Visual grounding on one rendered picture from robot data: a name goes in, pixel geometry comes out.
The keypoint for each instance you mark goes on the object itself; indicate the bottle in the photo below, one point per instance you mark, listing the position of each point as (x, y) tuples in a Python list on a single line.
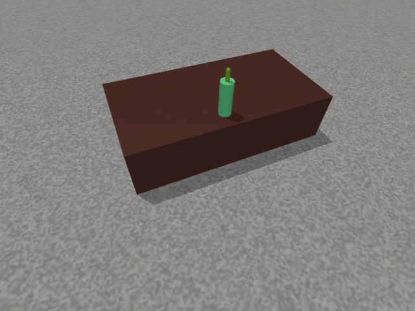
[(226, 90)]

